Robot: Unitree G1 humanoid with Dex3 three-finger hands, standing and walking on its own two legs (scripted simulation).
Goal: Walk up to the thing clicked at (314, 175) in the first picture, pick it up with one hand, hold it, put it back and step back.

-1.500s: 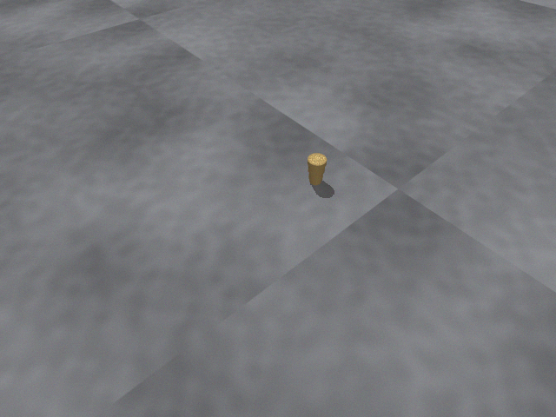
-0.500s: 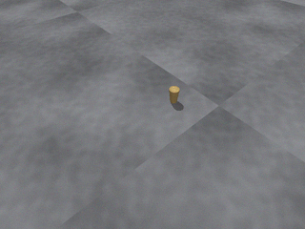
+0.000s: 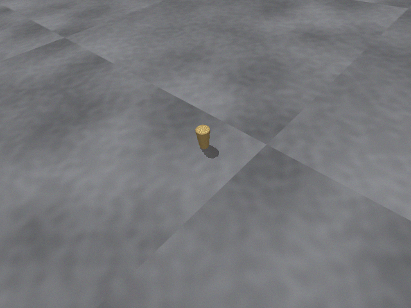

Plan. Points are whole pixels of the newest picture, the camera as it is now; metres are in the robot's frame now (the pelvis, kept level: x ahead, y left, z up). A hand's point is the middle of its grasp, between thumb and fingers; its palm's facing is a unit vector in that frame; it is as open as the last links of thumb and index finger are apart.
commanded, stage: walk up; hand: left
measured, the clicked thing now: (203, 138) +1.26 +0.13 -0.67
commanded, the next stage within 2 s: none
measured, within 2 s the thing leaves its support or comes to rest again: neither
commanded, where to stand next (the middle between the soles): +0.87 -0.03 m, yaw -7 degrees
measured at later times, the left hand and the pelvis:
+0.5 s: hand (106, 250) +0.29 +0.29 -0.13, palm faces -0.16 -0.92 -0.35, open 7.4 cm; pelvis +0.20 +0.02 +0.02, yaw -6 degrees
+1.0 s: hand (143, 172) +0.51 +0.24 -0.10, palm faces -0.14 -0.91 -0.40, open 7.4 cm; pelvis +0.40 -0.03 +0.02, yaw -7 degrees
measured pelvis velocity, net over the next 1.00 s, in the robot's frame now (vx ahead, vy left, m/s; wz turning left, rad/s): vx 0.40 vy -0.03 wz -0.11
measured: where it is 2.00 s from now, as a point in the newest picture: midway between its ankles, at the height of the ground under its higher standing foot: (228, 208)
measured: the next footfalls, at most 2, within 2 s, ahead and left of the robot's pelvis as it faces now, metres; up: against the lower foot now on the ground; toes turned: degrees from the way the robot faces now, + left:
left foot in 0.34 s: +0.29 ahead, +0.14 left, +0.00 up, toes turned +2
right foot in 0.74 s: +0.45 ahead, -0.15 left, +0.00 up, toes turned -11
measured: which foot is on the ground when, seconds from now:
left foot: up 0.00-0.32, down 0.34-0.76, up 0.78-1.00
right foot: down 0.00-0.36, up 0.38-0.72, down 0.74-1.00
